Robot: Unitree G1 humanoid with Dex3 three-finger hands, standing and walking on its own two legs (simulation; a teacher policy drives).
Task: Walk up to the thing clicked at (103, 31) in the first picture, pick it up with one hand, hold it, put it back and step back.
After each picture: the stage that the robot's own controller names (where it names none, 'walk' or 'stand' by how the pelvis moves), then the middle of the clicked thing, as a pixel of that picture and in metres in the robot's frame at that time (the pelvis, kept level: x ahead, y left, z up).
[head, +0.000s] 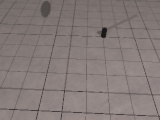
stand; (104, 32) +1.60 -0.27 -0.72
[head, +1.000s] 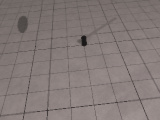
walk; (84, 41) +1.50 +0.10 -0.70
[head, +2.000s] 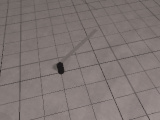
walk; (60, 68) +0.97 +0.29 -0.72
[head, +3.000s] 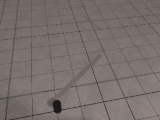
walk; (57, 106) +0.58 +0.21 -0.70
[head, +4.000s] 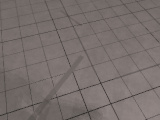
stand; out of the picture +0.36 +0.34 -0.69
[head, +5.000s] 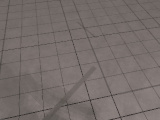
stand; out of the picture +0.38 +0.29 -0.72
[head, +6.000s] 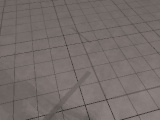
stand; out of the picture +0.36 +0.32 -0.73
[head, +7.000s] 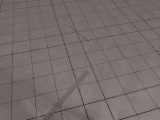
stand; out of the picture +0.34 +0.33 -0.73
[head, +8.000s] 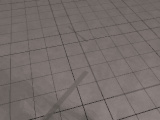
stand; out of the picture +0.34 +0.33 -0.73
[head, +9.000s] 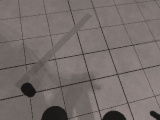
go down; (28, 90) +0.39 +0.32 -0.51
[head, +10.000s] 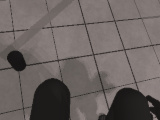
go down; (17, 61) +0.42 +0.33 -0.32
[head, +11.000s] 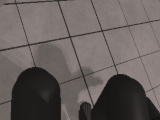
close in; out of the picture +0.40 +0.37 -0.25
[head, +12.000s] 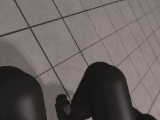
close in; out of the picture +0.38 +0.38 -0.21
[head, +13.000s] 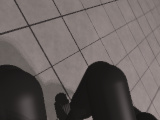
rest palm; out of the picture +0.38 +0.39 -0.21
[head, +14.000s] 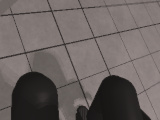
lift; out of the picture +0.33 +0.31 -0.12
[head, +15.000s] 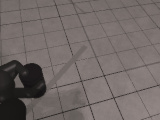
lift; (33, 81) +0.34 +0.17 +0.02
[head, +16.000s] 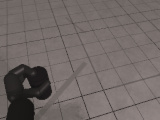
hold; (40, 83) +0.35 +0.16 +0.01
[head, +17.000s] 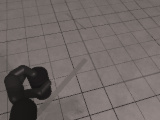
hold; (40, 83) +0.35 +0.16 +0.00
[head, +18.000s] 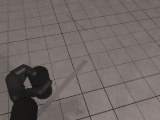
crouch; (41, 83) +0.35 +0.16 +0.00
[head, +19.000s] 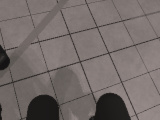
crouch; out of the picture +0.42 +0.29 -0.08
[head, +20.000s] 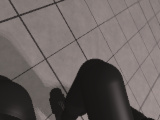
lower; out of the picture +0.41 +0.36 -0.23
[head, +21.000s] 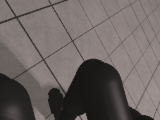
lower; out of the picture +0.40 +0.37 -0.22
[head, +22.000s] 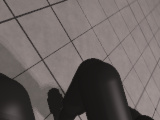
lower; out of the picture +0.40 +0.37 -0.22
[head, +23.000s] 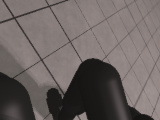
lower; out of the picture +0.40 +0.38 -0.22
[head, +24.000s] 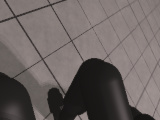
loosen; out of the picture +0.40 +0.38 -0.22
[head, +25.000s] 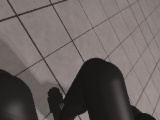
withdraw; out of the picture +0.39 +0.37 -0.22
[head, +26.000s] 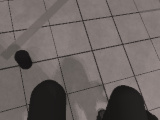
walk; (24, 60) +0.45 +0.30 -0.34
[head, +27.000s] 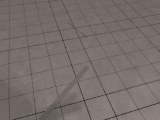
stand; out of the picture +0.38 +0.27 -0.66
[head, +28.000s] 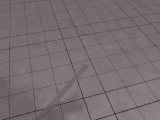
stand; out of the picture +0.39 +0.28 -0.67
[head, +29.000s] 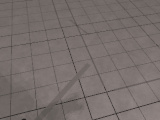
stand; out of the picture +0.39 +0.27 -0.67
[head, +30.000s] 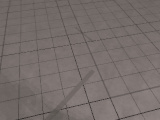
stand; out of the picture +0.40 +0.27 -0.72
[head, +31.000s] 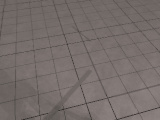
stand; out of the picture +0.37 +0.29 -0.73
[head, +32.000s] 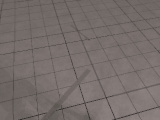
walk; out of the picture +0.36 +0.29 -0.73
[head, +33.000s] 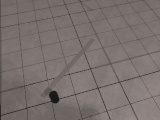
walk; (54, 97) +0.54 +0.25 -0.71
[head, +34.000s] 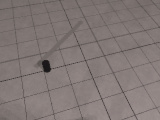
walk; (46, 66) +0.83 +0.32 -0.70
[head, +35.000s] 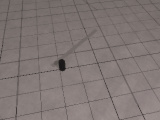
stand; (62, 65) +1.01 +0.25 -0.71
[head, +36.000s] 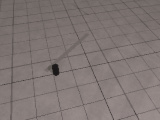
stand; (55, 69) +1.01 +0.27 -0.73
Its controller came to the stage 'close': yes
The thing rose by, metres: 0.73
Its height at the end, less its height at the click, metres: +0.00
